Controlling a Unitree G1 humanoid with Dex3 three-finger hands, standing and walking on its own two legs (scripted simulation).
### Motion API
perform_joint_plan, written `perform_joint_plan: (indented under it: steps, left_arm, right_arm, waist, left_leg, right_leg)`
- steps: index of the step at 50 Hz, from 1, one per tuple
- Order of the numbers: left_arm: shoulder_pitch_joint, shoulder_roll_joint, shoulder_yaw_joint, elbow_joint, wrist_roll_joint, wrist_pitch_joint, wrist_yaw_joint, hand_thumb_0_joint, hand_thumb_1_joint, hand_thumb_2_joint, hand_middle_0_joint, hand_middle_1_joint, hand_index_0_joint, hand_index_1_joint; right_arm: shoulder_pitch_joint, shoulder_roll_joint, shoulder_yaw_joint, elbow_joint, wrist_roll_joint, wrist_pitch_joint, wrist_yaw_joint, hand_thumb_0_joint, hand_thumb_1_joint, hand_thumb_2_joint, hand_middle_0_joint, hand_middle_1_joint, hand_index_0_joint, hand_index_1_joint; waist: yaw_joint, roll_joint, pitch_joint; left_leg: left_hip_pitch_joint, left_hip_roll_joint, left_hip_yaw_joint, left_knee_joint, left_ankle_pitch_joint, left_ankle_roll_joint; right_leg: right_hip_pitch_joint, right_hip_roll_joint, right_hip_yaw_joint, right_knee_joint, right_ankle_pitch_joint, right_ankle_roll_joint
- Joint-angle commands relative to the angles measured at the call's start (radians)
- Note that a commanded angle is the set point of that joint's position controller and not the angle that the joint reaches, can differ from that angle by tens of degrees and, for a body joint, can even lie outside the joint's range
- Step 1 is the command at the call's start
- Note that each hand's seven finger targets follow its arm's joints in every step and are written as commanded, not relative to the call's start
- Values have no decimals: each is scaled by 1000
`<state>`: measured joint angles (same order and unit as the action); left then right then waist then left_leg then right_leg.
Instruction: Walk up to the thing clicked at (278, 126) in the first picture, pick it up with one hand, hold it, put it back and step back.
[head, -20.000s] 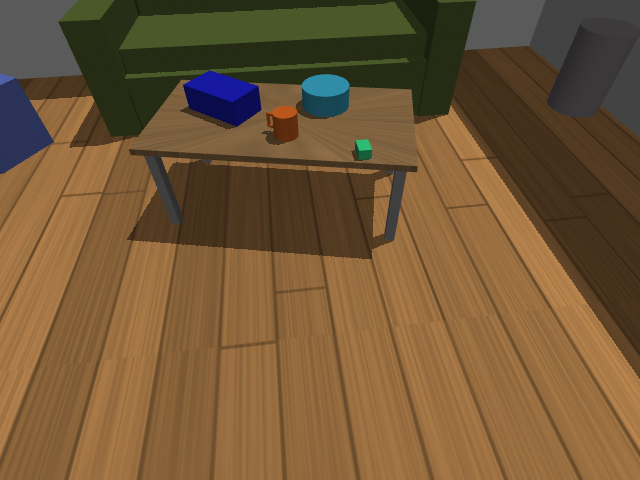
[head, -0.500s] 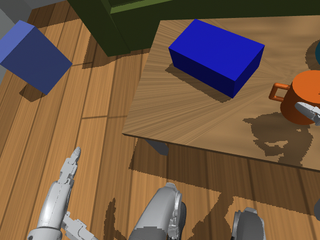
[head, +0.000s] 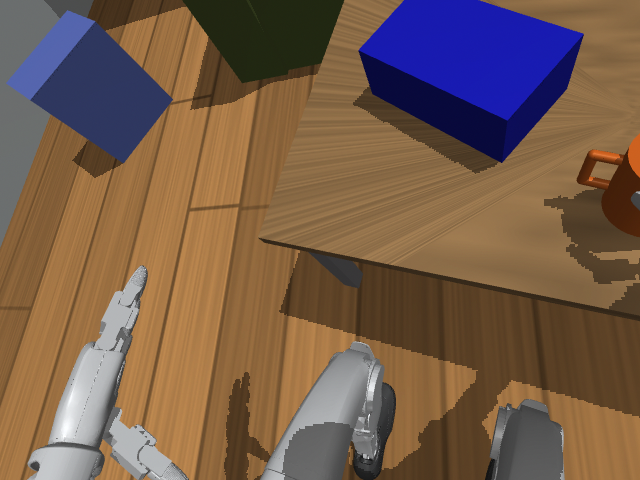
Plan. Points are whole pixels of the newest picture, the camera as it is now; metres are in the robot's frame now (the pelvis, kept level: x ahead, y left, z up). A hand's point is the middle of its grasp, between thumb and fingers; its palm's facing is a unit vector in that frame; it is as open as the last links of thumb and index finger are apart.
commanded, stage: lower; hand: right
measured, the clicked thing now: out of the picture +0.53 -0.20 -0.10
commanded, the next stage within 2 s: loosen in 0.28 s
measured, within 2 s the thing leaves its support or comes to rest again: rests again in 0.22 s
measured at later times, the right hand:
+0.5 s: hand out of the picture +0.52 -0.25 -0.08, palm faces +0.30 +0.95 -0.01, open 8.0 cm
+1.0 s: hand out of the picture +0.53 -0.25 -0.07, palm faces +0.30 +0.96 +0.00, open 13.8 cm
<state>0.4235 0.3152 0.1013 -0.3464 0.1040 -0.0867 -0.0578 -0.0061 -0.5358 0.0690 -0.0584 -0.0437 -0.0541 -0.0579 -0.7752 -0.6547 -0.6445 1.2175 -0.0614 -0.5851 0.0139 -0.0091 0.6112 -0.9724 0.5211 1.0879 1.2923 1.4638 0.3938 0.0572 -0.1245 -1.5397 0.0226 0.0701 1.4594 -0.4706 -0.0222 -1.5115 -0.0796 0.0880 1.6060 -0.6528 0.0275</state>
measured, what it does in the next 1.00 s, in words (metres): stands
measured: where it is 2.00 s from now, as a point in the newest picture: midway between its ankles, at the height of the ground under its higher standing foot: outside the picture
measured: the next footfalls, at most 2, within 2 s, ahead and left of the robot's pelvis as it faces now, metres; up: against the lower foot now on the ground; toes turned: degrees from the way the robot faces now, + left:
none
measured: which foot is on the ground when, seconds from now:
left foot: down 0.00-1.00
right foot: down 0.00-1.00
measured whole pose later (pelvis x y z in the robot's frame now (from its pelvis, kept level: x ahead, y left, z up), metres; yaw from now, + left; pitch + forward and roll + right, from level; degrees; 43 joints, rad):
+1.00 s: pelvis -0.01 +0.00 -0.03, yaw +0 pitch +32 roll +6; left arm 0.47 0.35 0.16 -0.44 0.08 -0.11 -0.07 -0.01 -0.54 0.07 -0.06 -0.05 -0.06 -0.06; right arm -0.81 -0.68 -0.65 1.18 -0.06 -0.55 0.04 -0.01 0.57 -0.34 0.61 0.52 0.66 0.54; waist 0.40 0.06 -0.13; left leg -1.63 0.03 0.06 1.55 -0.48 -0.03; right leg -1.61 -0.07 0.09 1.70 -0.66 0.02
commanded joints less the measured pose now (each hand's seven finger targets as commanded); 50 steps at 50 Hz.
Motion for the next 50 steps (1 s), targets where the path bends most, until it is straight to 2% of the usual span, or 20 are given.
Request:
perform_joint_plan:
  steps: [1, 4, 8, 14, 18, 19, 21, 23, 25, 26, 30, 32, 34, 36, 39, 42, 45, 46, 48, 50]
  left_arm:
    - [87, 192, 157, -170, -8, -50, 31, 0, -561, 67, -48, -42, -40, -51]
    - [73, 200, 164, -170, -9, -54, 30, 0, -565, 69, -48, -41, -37, -51]
    - [92, 218, 188, -181, -9, -55, 29, 0, -567, 69, -48, -40, -37, -52]
    - [93, 210, 179, -193, -15, -60, 28, 0, -571, 71, -47, -39, -34, -51]
    - [91, 233, 207, -216, -20, -61, 30, 0, -567, 65, -49, -38, -38, -50]
    - [101, 227, 202, -204, -19, -59, 29, 0, -570, 67, -49, -38, -36, -51]
    - [99, 230, 213, -240, -23, -64, 29, 0, -518, 32, -55, -48, -59, -43]
    - [111, 223, 209, -212, -23, -62, 26, 0, -519, 33, -56, -51, -61, -45]
    - [112, 226, 215, -223, -26, -65, 26, 0, -516, 31, -56, -51, -63, -44]
    - [121, 220, 212, -218, -22, -64, 24, 0, -524, 37, -55, -51, -60, -45]
    - [108, 218, 208, -218, -24, -65, 24, 0, -530, 45, -54, -51, -57, -47]
    - [97, 224, 217, -237, -25, -67, 26, 0, -552, 66, -49, -44, -44, -50]
    - [118, 222, 214, -229, -30, -65, 25, 0, -555, 67, -51, -46, -45, -53]
    - [122, 219, 207, -234, -30, -63, 25, 0, -556, 65, -51, -46, -45, -53]
    - [120, 223, 214, -243, -31, -61, 25, 0, -558, 65, -52, -46, -46, -54]
    - [128, 222, 216, -238, -31, -62, 25, 0, -567, 70, -53, -47, -44, -57]
    - [117, 222, 217, -238, -29, -65, 25, 0, -567, 69, -50, -45, -41, -56]
    - [127, 221, 224, -236, -31, -65, 24, 0, -571, 71, -51, -46, -40, -58]
    - [132, 225, 222, -252, -32, -65, 24, 0, -572, 71, -51, -47, -40, -59]
    - [119, 216, 213, -239, -31, -64, 23, 0, -569, 69, -51, -47, -41, -59]
  right_arm:
    - [-416, -281, -7, -259, 20, -105, 2, 0, 8, -1359, 1243, 1479, 1315, 1480]
    - [-417, -290, -14, -264, 25, -105, 5, 0, -6, -1377, 1264, 1500, 1336, 1500]
    - [-402, -293, -18, -250, 21, -102, 3, 0, -21, -1367, 1259, 1488, 1328, 1489]
    - [-417, -306, -19, -275, 20, -100, 14, 0, -17, -1345, 1246, 1468, 1314, 1468]
    - [-415, -307, -17, -264, 20, -92, 19, 0, -28, -1353, 1250, 1474, 1319, 1475]
    - [-388, -294, -12, -221, 18, -85, 19, 0, -23, -1344, 1241, 1464, 1310, 1464]
    - [-407, -312, -17, -272, 12, -82, 16, 0, 72, -1207, 1198, 1349, 1252, 1350]
    - [-396, -287, -3, -233, 14, -73, 20, 0, 143, -1047, 1167, 1199, 1216, 1199]
    - [-415, -308, -17, -285, 16, -69, 21, 0, 237, -887, 1128, 1075, 1170, 1076]
    - [-392, -281, -2, -251, 14, -65, 23, 0, 277, -807, 1113, 1021, 1152, 1022]
    - [-407, -275, 1, -287, 14, -56, 27, 0, 471, -505, 1031, 823, 1062, 823]
    - [-398, -280, 2, -279, 12, -50, 27, 0, 574, -486, 894, 760, 934, 761]
    - [-402, -263, 9, -263, 13, -41, 29, 0, 587, -411, 807, 667, 842, 668]
    - [-387, -273, -2, -252, 12, -34, 24, 0, 567, -382, 766, 625, 798, 626]
    - [-387, -270, 0, -258, 9, -31, 21, 0, 541, -350, 687, 562, 714, 562]
    - [-393, -258, 10, -248, 7, -30, 19, 0, 539, -323, 614, 508, 641, 509]
    - [-391, -265, 3, -267, 11, -35, 17, 0, 516, -309, 546, 466, 570, 466]
    - [-381, -246, 17, -223, 6, -30, 20, 0, 508, -284, 508, 428, 529, 429]
    - [-396, -275, 5, -242, 3, -32, 17, 0, 515, -253, 459, 384, 479, 385]
    - [-374, -248, 16, -214, 4, -30, 18, 0, 510, -231, 404, 343, 422, 343]
  waist:
    - [-19, -437, -629]
    - [-27, -464, -625]
    - [-7, -453, -626]
    - [-8, -468, -654]
    - [6, -462, -644]
    - [6, -452, -598]
    - [5, -437, -635]
    - [4, -444, -590]
    - [0, -456, -630]
    - [5, -464, -612]
    - [-2, -461, -616]
    - [-5, -469, -632]
    - [8, -435, -601]
    - [2, -428, -578]
    - [-7, -429, -584]
    - [3, -403, -577]
    - [-6, -430, -595]
    - [14, -417, -581]
    - [5, -405, -594]
    - [2, -404, -557]
  left_leg:
    - [400, -49, -27, -106, 210, 50]
    - [353, -54, -16, -88, 205, 53]
    - [354, -53, -17, -79, 212, 52]
    - [339, -53, -16, -54, 221, 54]
    - [331, -52, -16, -52, 202, 53]
    - [316, -51, -16, -54, 179, 54]
    - [343, -49, -23, -59, 182, 50]
    - [324, -48, -21, -57, 155, 52]
    - [312, -49, -16, -48, 177, 52]
    - [307, -51, -14, -44, 183, 54]
    - [299, -51, -8, -40, 183, 56]
    - [301, -50, -9, -36, 192, 55]
    - [297, -49, -6, -43, 168, 55]
    - [296, -49, -5, -46, 138, 55]
    - [274, -51, -4, -41, 135, 57]
    - [295, -49, -7, -46, 139, 53]
    - [278, -50, -4, -31, 171, 56]
    - [276, -50, -3, -35, 170, 55]
    - [302, -48, -5, -35, 169, 55]
    - [280, -47, -4, -35, 154, 55]
  right_leg:
    - [407, 38, -22, -197, 345, -21]
    - [427, 35, -13, -194, 379, -18]
    - [409, 34, -15, -178, 377, -20]
    - [403, 33, -13, -155, 398, -19]
    - [381, 35, -13, -154, 352, -20]
    - [353, 37, -16, -158, 316, -20]
    - [344, 36, -18, -150, 301, -24]
    - [322, 38, -20, -160, 267, -22]
    - [365, 35, -17, -151, 307, -20]
    - [359, 36, -17, -152, 323, -19]
    - [361, 34, -12, -150, 331, -19]
    - [383, 30, -11, -145, 361, -18]
    - [342, 35, -11, -151, 299, -21]
    - [319, 37, -12, -169, 252, -20]
    - [335, 36, -11, -167, 266, -20]
    - [307, 39, -15, -161, 244, -23]
    - [342, 34, -11, -153, 317, -20]
    - [340, 36, -11, -149, 314, -21]
    - [316, 39, -12, -150, 293, -23]
    - [309, 37, -13, -154, 284, -22]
